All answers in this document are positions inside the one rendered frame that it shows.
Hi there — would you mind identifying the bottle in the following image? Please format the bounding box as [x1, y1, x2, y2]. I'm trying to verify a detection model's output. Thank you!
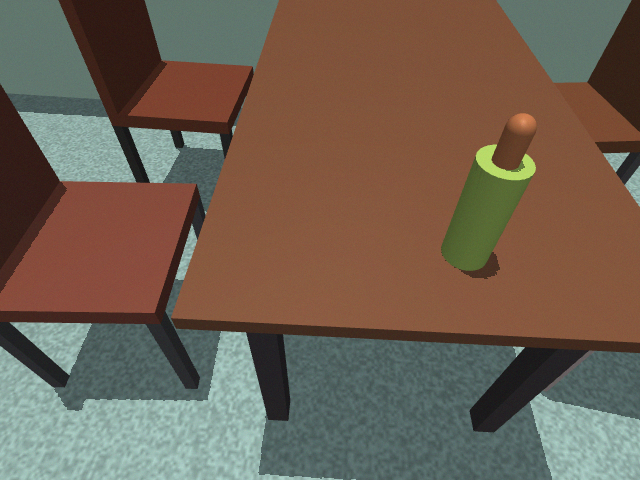
[441, 113, 537, 271]

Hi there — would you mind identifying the table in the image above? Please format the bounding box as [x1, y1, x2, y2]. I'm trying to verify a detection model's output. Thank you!
[171, 0, 640, 432]

